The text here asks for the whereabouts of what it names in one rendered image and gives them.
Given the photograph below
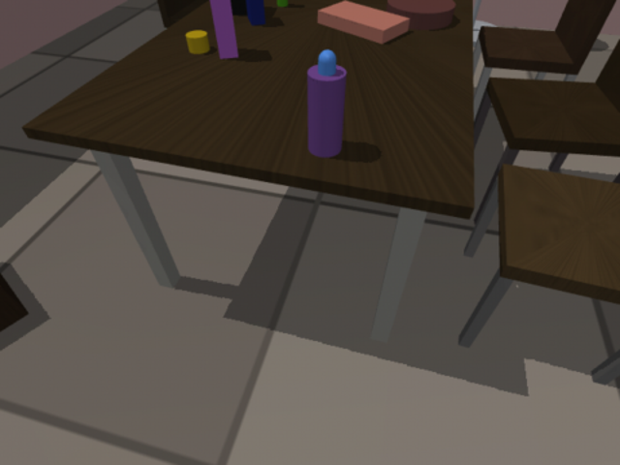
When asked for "chair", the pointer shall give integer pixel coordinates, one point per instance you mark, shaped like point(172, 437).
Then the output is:
point(562, 51)
point(173, 10)
point(555, 116)
point(557, 231)

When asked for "coat stand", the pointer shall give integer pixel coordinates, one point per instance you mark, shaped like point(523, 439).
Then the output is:
point(477, 24)

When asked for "table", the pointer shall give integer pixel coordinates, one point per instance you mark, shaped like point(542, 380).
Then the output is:
point(408, 127)

